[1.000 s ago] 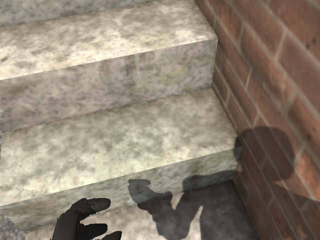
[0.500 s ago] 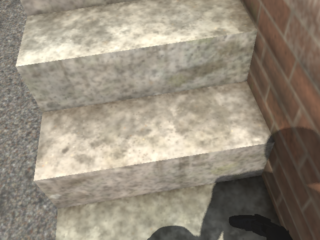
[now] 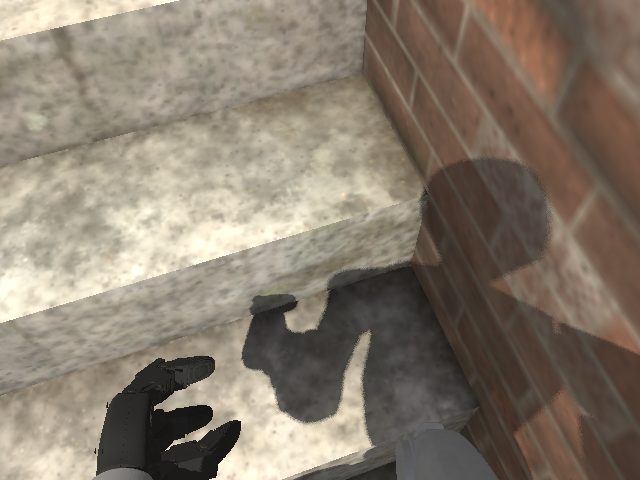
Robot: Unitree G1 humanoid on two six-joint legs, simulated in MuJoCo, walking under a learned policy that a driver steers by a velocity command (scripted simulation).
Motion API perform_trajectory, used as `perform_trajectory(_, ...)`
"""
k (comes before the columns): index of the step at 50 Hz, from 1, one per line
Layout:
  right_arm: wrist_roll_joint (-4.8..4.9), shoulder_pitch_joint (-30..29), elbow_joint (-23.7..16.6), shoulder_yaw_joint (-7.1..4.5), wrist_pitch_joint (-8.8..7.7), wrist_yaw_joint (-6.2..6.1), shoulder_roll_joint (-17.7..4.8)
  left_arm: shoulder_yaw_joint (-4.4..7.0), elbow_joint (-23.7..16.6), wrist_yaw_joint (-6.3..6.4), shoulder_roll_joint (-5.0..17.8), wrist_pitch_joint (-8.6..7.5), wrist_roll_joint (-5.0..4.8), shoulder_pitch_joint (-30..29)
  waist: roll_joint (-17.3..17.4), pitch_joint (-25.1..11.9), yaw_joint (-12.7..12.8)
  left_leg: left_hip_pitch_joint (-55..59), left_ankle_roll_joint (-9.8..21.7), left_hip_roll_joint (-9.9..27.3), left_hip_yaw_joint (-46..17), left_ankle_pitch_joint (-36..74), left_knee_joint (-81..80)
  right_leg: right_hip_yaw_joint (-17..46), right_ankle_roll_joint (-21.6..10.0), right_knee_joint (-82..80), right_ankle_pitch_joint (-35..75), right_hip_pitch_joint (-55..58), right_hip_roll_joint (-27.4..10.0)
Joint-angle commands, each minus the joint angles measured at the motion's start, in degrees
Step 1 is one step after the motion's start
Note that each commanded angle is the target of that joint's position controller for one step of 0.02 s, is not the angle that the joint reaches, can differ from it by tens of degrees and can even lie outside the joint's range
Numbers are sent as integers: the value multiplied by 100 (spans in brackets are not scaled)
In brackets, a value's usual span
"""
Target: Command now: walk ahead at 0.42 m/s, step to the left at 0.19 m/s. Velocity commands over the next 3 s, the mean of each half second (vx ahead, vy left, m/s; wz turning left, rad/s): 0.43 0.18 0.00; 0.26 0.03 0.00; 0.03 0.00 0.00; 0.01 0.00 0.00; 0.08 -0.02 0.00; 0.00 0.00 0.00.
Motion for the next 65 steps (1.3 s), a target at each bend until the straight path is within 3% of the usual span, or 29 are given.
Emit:
perform_trajectory(1, 73, -218, -673, -160, -317, 311, -799, 799, 293, 256, 2165, 37, 343, 2653, -1677, -4352, 1664, -2116, -396, -1551, -1177, 425, 7166, 6815, -2074, -6542, 3295, 5607, -2004)
perform_trajectory(3, -322, -621, -1315, -35, -120, 319, -76, 717, 340, 163, 1664, -20, 174, 1408, -579, -2815, 794, -3519, -531, -1284, -1880, 1058, 9243, 5799, -1632, -6083, 103, 3995, -1869)
perform_trajectory(5, -688, -829, -1483, 193, 159, 196, 422, 488, 864, 237, 993, -170, 137, 1069, -45, -1210, 308, -4628, -360, -1284, -2078, 1336, 9587, 3825, -1308, -4819, 1241, 3002, -1475)
perform_trajectory(11, -536, -1029, -1604, 290, 657, 54, 406, 268, 1340, 123, 681, -803, 135, 1571, -551, -711, 95, -5254, -149, -973, -1617, 47, 8234, 1280, -1012, -5441, 3465, 3512, -1255)
perform_trajectory(15, -496, -2179, -2184, 326, 717, 44, 519, 488, 1493, 218, 1544, -813, 182, 2581, -1380, -519, 510, -7155, -1, -378, -1231, -734, 10023, 1641, -1203, -6533, 1353, 4527, -1638)
perform_trajectory(19, -405, -3323, -2794, 550, 706, 113, 750, 564, 1881, 118, 1396, -808, 169, 3348, -1339, -519, 774, -8499, 167, 323, -1458, -1753, 10541, 1734, -960, -6856, 399, 5223, -1893)
perform_trajectory(21, -271, -3408, -3060, 512, 627, 289, 599, 664, 1790, 13, 1538, -710, 235, 2914, -1458, -623, 614, -7657, 281, 585, -1341, -1704, 9766, 1474, -949, -7371, 590, 4791, -1911)
perform_trajectory(23, 74, -2675, -3033, 811, 525, 551, 844, 681, 1307, 64, 1947, -560, -76, 2066, -1435, -758, 522, -3208, 681, 582, -589, -3179, 5214, 292, -948, -8803, 1274, 2560, -1574)
perform_trajectory(25, -96, -764, -2380, 414, 549, 399, 537, 685, 1473, -156, 2178, -482, -62, 2318, -1360, -1444, 44, -1342, 847, -104, 385, -2902, 5580, -166, -1169, -7600, 5950, 3394, -1850)
perform_trajectory(26, -221, 341, -1956, 246, 447, 372, 322, 615, 1512, -235, 2102, -364, -47, 2489, -662, -2423, -354, -585, 999, -786, -92, -3086, 4317, -148, -1208, -5497, 7044, 4040, -1581)
perform_trajectory(27, -396, 1028, -1793, -28, 387, 157, -515, 579, 948, -401, 1792, -270, 39, 1765, 1549, -2413, -969, -226, 1176, 422, -3322, -5203, 1700, -88, -726, -3132, 4640, 2128, -310)
perform_trajectory(28, -197, 1004, -1925, -230, 455, -33, -1120, 547, 541, -511, 1184, -279, 260, 1203, 2892, -2252, -1153, -636, 756, 751, -5629, -7503, -899, 1428, -713, -625, 2012, 1120, 520)
perform_trajectory(30, -68, -275, -1656, -242, 291, -94, -1093, 534, 566, -661, 346, -262, 367, 1868, 1830, -2291, -1, -1268, -570, 1540, -5955, -6919, -1151, 2532, -443, 2352, 3069, 607, 642)
perform_trajectory(34, -225, -1570, -772, 175, -53, 13, 427, 387, 766, -640, 261, -84, 420, 2309, 946, -616, 1051, -3401, 232, 757, -2559, -3890, 1008, 1356, -471, 3468, 4113, 650, 355)
perform_trajectory(39, -307, -704, -118, 83, -494, -7, 40, 373, 875, -381, 409, 133, 327, 2094, -384, -193, 736, -2478, 540, 921, -1711, -1132, 221, 1423, -280, 2787, 4196, 213, 767)
perform_trajectory(47, -367, -64, 216, -28, -676, -300, -427, 521, 995, -355, 597, 321, 290, 1470, 121, -432, 402, -131, 954, 1287, -1099, 1228, -483, 1200, -104, 2616, 3182, -16, 819)
perform_trajectory(48, -340, -1105, 55, 418, -554, -142, 647, 274, 554, -271, 376, 376, -591, 897, 1129, -973, 371, -83, 969, 1697, -1075, 1590, -377, 1054, 263, 2937, 2278, 199, 995)
perform_trajectory(49, -348, 95, 156, 7, -668, -225, -533, 434, 857, -204, 521, 371, 282, 1182, 191, -309, 211, 411, 1071, 1535, -1151, 2687, -604, 1297, -123, 3323, 2243, -630, 719)
perform_trajectory(53, -454, 1044, 476, -105, -696, -254, -539, 357, 323, -146, 520, 241, 307, 434, 685, -374, -284, 2534, 1018, 1871, -1083, 4454, -570, 949, -344, 3624, 263, -2310, 290)
perform_trajectory(54, -420, 144, 607, 437, -473, -100, 814, 12, -494, -179, -159, 143, -803, -1119, 2096, -190, -465, 2411, 1012, 1937, -1187, 4068, -321, 1254, -138, 3924, -1783, -3363, 240)
perform_trajectory(55, -220, -48, 656, 406, -408, -38, 566, -40, -951, -254, -24, 41, -781, -1782, 1804, 241, -360, 2027, 822, 1688, -733, 3835, -464, 1014, -303, 2772, -2210, -3732, -19)
perform_trajectory(56, -376, 887, 450, 5, -508, -156, -734, 148, -657, -215, 669, 130, 123, -885, 37, -420, -338, 2347, 757, 1730, -567, 3624, -1043, 403, -528, 1751, -817, -2649, -439)
perform_trajectory(57, -642, -40, -7, 230, -275, -109, -524, -242, -678, -914, 67, 403, 443, -986, -1604, -2682, 253, 1045, 917, 1639, -1721, 4581, -451, 895, -662, -456, 223, -1561, -116)
perform_trajectory(58, -787, -195, 42, 133, -164, 260, -853, -386, -486, -1072, -503, 539, 460, -169, -207, -2296, 895, -128, 1228, 1819, -1378, 4755, -829, 1075, -640, -886, 47, 85, -129)
perform_trajectory(59, -637, -78, 204, -7, -21, 706, -1442, -440, -566, -1370, -17, 667, 277, -545, 477, -2169, 1042, -237, 1226, 1587, -1199, 4975, -636, 438, -476, -1359, -2522, -155, 446)
perform_trajectory(60, -911, -314, -31, -6, 187, 1043, -1418, -295, 39, -1433, 374, 636, -27, 383, 290, -2716, 1190, -509, 875, 1297, -714, 5845, -273, 538, -788, -1362, 802, 1062, 463)
perform_trajectory(62, -826, -578, -100, -38, 143, 1042, -1275, -47, 830, -1382, 998, 540, -98, 1626, -458, -3407, 1825, -1468, 597, 697, -724, 6740, 1092, 923, -939, -2708, 3162, 3397, 446)
perform_trajectory(64, -632, 33, 329, -123, 307, 1045, -646, 249, 1904, -1395, 1642, 472, 407, 3637, -1837, -3174, 1894, -3578, 190, -289, -1375, 176, 4308, 4180, -1886, -4137, 6515, 4873, -1074)
perform_trajectory(65, -257, -355, 388, -184, 405, 746, -494, 253, 2110, -1472, 1521, 379, 490, 3792, -1330, -2683, 1949, -3779, 203, -685, -2129, 25, 6396, 4538, -2193, -3888, 7167, 4255, -1287)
